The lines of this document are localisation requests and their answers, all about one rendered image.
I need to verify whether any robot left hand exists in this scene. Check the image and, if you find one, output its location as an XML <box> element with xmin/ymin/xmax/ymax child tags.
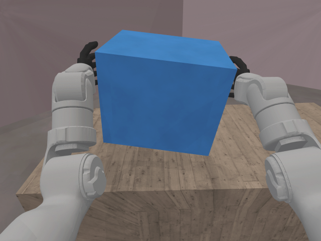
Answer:
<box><xmin>77</xmin><ymin>41</ymin><xmax>98</xmax><ymax>85</ymax></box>

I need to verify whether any robot right forearm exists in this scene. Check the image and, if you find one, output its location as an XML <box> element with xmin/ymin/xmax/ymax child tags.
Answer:
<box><xmin>234</xmin><ymin>73</ymin><xmax>321</xmax><ymax>153</ymax></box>

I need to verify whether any carton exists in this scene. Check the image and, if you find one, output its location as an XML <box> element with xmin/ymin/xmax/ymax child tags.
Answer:
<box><xmin>95</xmin><ymin>30</ymin><xmax>237</xmax><ymax>156</ymax></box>

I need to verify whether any left robot upper arm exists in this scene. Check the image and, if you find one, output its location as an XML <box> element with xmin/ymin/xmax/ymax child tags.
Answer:
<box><xmin>0</xmin><ymin>153</ymin><xmax>106</xmax><ymax>241</ymax></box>

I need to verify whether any pedestal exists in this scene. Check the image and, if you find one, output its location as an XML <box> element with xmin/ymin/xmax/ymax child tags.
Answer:
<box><xmin>16</xmin><ymin>102</ymin><xmax>321</xmax><ymax>241</ymax></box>

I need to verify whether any robot left forearm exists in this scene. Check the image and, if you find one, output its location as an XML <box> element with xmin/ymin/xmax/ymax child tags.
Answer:
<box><xmin>40</xmin><ymin>63</ymin><xmax>97</xmax><ymax>193</ymax></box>

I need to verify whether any right robot upper arm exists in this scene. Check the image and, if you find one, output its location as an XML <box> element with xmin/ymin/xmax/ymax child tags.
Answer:
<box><xmin>265</xmin><ymin>146</ymin><xmax>321</xmax><ymax>241</ymax></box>

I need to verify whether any robot right hand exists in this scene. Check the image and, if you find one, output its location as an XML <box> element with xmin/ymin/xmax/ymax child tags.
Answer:
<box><xmin>228</xmin><ymin>56</ymin><xmax>250</xmax><ymax>98</ymax></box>

